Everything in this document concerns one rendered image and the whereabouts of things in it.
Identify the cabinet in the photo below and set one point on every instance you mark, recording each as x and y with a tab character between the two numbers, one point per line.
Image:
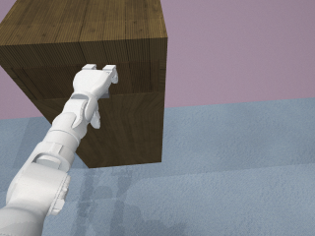
67	32

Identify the drawer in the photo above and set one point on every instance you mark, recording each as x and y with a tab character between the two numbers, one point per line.
56	81

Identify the robot left forearm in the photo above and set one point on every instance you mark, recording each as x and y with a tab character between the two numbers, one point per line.
57	150

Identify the robot left hand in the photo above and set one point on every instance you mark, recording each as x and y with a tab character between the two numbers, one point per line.
96	82

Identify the handle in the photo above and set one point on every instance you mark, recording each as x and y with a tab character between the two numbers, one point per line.
106	95

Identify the left robot upper arm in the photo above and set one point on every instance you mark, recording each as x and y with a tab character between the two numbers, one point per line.
41	191

